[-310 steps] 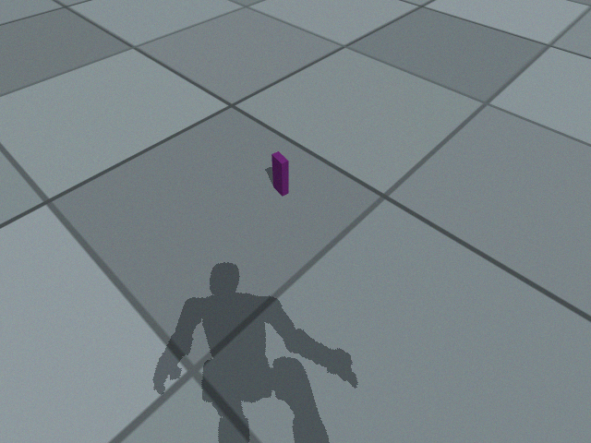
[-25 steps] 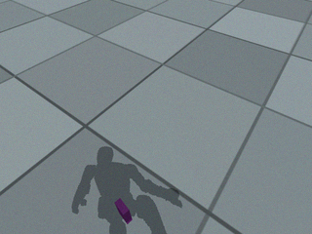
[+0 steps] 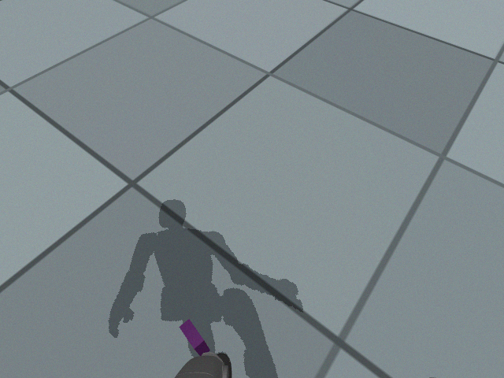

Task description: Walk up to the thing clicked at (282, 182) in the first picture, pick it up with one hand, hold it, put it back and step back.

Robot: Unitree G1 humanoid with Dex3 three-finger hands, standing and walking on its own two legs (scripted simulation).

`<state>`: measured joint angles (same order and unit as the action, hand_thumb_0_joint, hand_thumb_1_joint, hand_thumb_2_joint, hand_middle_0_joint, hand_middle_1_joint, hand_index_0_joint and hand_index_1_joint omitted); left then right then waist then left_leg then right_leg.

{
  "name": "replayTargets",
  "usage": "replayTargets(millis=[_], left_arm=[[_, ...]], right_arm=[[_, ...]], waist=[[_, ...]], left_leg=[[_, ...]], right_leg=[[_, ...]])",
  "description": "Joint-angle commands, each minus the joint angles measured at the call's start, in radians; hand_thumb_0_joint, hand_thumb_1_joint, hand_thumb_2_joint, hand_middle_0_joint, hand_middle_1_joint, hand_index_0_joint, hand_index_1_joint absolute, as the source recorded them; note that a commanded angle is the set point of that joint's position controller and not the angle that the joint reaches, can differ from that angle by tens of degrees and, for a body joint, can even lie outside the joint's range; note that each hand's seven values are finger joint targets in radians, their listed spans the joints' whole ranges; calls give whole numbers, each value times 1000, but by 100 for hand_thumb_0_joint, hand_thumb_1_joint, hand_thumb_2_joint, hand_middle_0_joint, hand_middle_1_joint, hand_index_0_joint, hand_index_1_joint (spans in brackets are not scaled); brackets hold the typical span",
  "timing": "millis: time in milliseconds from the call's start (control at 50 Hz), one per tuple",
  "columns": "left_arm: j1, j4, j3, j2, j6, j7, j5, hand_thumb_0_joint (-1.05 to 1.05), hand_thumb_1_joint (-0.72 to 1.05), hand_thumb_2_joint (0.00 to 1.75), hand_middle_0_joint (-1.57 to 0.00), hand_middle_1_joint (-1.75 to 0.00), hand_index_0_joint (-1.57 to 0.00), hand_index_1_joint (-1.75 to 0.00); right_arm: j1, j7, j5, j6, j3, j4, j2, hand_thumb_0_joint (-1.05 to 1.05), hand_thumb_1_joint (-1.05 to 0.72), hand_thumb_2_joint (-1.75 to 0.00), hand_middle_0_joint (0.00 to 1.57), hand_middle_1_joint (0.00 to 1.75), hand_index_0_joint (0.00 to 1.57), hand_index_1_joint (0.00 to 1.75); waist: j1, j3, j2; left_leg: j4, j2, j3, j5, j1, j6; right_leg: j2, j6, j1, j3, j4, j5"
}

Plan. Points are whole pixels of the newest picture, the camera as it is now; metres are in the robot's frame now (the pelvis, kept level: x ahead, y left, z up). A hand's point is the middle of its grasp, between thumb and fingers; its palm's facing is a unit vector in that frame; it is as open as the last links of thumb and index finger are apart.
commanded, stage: walk up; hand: left
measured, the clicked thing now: (195, 339) +0.28 +0.18 -0.65
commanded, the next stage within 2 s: stand in 1.74 s
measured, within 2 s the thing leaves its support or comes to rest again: neither
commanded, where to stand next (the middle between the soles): -0.03 -0.01 m, yaw +0 degrees
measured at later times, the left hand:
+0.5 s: hand out of the picture -0.02 +0.25 -0.12, palm faces -0.04 -0.88 -0.48, open 7.3 cm
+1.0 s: hand out of the picture -0.01 +0.24 -0.13, palm faces +0.04 -0.93 -0.36, open 7.4 cm
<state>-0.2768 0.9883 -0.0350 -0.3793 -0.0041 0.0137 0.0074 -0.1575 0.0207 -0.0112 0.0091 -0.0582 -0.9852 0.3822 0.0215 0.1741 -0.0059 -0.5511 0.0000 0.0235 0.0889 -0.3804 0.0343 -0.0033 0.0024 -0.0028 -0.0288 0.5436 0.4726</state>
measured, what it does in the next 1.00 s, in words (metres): steps on the spot: right foot, then left foot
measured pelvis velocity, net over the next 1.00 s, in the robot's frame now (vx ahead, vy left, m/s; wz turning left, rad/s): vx -0.05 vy -0.03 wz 0.07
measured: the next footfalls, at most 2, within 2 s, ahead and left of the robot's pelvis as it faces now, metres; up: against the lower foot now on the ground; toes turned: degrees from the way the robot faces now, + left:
right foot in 0.34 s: -0.02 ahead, -0.12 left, +0.00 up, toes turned -2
left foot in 0.74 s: -0.05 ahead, +0.10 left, +0.00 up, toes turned +4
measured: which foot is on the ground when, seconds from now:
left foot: down 0.00-0.38, up 0.40-0.72, down 0.74-1.00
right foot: down 0.00-0.02, up 0.04-0.32, down 0.34-0.76, up 0.78-1.00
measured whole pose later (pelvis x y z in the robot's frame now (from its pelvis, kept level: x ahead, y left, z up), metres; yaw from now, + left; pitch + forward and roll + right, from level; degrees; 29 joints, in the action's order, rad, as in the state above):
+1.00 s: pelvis -0.05 -0.03 +0.01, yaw +4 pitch -3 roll +1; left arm -0.31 0.87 -0.04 -0.40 0.03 -0.03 -0.01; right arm -0.27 0.02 -0.03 -0.01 -0.03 -0.83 0.40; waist -0.01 0.07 0.03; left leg -0.55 0.00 -0.01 0.36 -0.13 0.00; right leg -0.04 -0.01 0.36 0.00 0.69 0.34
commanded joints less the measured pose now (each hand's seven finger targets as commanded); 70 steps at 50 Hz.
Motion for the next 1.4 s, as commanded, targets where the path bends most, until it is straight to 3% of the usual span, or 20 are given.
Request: replayTargets(millis=[0,160,240,320,360,380,460,600,700,720,760,800,960,1000,1040,1080,1160,1320,1340,1380], left_arm=[[-57,-112,-36,-140,-14,36,50,0,90,90,-20,-30,-20,-30],[-89,-100,-56,-174,-63,27,26,0,90,90,-20,-30,-20,-30],[-110,-128,-71,-170,-48,26,9,0,90,90,-20,-30,-20,-30],[-152,-126,-92,-190,-29,11,-28,0,90,90,-20,-30,-20,-30],[-10,-219,-131,-363,-18,11,-63,0,90,90,-20,-30,-20,-30],[69,-261,-136,-420,-12,16,-72,0,90,90,-20,-30,-20,-30],[209,-279,-103,-211,-6,21,-47,0,90,90,-20,-30,-20,-30],[-138,-250,-134,-245,12,-13,-59,0,90,90,-20,-30,-20,-30],[-19,-286,-113,-290,11,-38,-42,0,90,90,-20,-30,-20,-30],[13,-302,-90,-232,15,-35,-39,0,90,90,-20,-30,-20,-30],[72,-317,-75,-170,23,-29,-25,0,90,90,-20,-30,-20,-30],[42,-282,-93,-258,36,-31,-28,0,90,90,-20,-30,-20,-30],[-81,-156,-66,-193,74,-2,-6,0,90,90,-20,-30,-20,-30],[-141,-118,-75,-231,81,29,-7,0,90,90,-20,-30,-20,-30],[-162,-135,-105,-364,87,48,-21,0,90,90,-20,-30,-20,-30],[-44,-180,-106,-383,77,59,-23,0,90,90,-20,-30,-20,-30],[11,-185,-89,-303,64,62,-24,0,90,90,-20,-30,-20,-30],[113,-220,-75,-260,1,15,-31,0,90,90,-20,-30,-20,-30],[74,-211,-61,-209,-11,14,-22,0,90,90,-20,-30,-20,-30],[113,-206,-64,-216,-17,30,-16,0,90,90,-20,-30,-20,-30]], right_arm=[[-72,-45,-1,-6,-70,105,283,0,-90,-90,20,30,20,30],[115,-43,-9,42,-59,223,204,0,-90,-90,20,30,20,30],[126,-32,-18,47,-70,265,217,0,-90,-90,20,30,20,30],[142,-23,-3,68,-68,289,207,0,-90,-90,20,30,20,30],[127,-23,8,68,-54,312,142,0,-90,-90,20,30,20,30],[147,-40,0,73,-76,308,204,0,-90,-90,20,30,20,30],[-37,-34,21,65,-58,231,153,0,-90,-90,20,30,20,30],[55,-27,-4,-25,-33,249,207,0,-90,-90,20,30,20,30],[-149,-10,-14,-56,-45,161,179,0,-90,-90,20,30,20,30],[-204,-13,-17,-61,-53,142,185,0,-90,-90,20,30,20,30],[-208,-18,-38,-60,-81,174,340,0,-90,-90,20,30,20,30],[-114,-19,-18,-62,-73,198,318,0,-90,-90,20,30,20,30],[-36,-7,-16,-22,-36,247,226,0,-90,-90,20,30,20,30],[-19,-4,3,5,-31,266,188,0,-90,-90,20,30,20,30],[-90,-7,11,28,-18,282,125,0,-90,-90,20,30,20,30],[-113,-17,-3,70,-55,256,214,0,-90,-90,20,30,20,30],[-137,-4,-2,71,-69,226,207,0,-90,-90,20,30,20,30],[-200,-16,-7,9,-54,117,201,0,-90,-90,20,30,20,30],[-178,-26,-23,-2,-59,117,226,0,-90,-90,20,30,20,30],[-59,-32,-22,-8,-82,173,407,0,-90,-90,20,30,20,30]], waist=[[-53,-366,-188],[0,-216,-110],[4,-277,-163],[36,-255,-94],[33,-122,303],[46,-96,297],[-83,-126,142],[139,-254,230],[-26,-135,114],[-67,-163,31],[-96,-100,-225],[-50,34,-153],[-11,-95,-215],[27,-162,-102],[18,-229,182],[-10,-176,118],[-30,-202,116],[-30,-212,231],[-25,-176,121],[-39,-77,-156]], left_leg=[[100,319,-348,-881,458,237],[182,227,-181,-230,97,194],[99,271,-212,-211,165,206],[-18,199,-191,63,-20,94],[-444,-133,-90,517,-208,-38],[-660,-108,-240,559,-122,-47],[-808,-174,-213,352,-166,-47],[-210,-31,-73,441,-287,-65],[165,-51,31,239,234,22],[206,-22,-40,166,390,41],[350,348,-645,633,366,216],[358,370,-574,552,144,284],[37,128,-88,-220,101,129],[-171,54,-20,-172,87,65],[-469,-57,-65,473,-129,-6],[-682,9,-185,523,-46,-14],[-706,-12,-201,385,-54,-26],[18,-28,5,243,193,-43],[99,5,-102,260,202,-25],[279,395,-663,352,-63,174]], right_leg=[[109,2,308,76,612,169],[36,2,305,104,610,69],[-10,10,289,73,343,22],[-20,-33,140,72,-26,-185],[-405,-231,380,604,-286,-153],[-498,-347,537,705,-300,-262],[-166,-135,327,134,-77,-694],[-239,-244,-252,317,-137,-26],[-223,-170,250,183,-118,-68],[-172,-121,367,118,-6,-119],[17,-19,702,-5,355,105],[-60,-34,581,112,458,55],[-1,-5,240,-43,44,-271],[4,-11,118,-49,-117,-520],[-378,-151,17,468,-183,-831],[-461,-304,244,568,-190,-603],[-274,-199,308,262,-147,-368],[-172,-144,412,163,70,-76],[-127,-107,490,138,216,-110],[39,-30,561,166,490,141]])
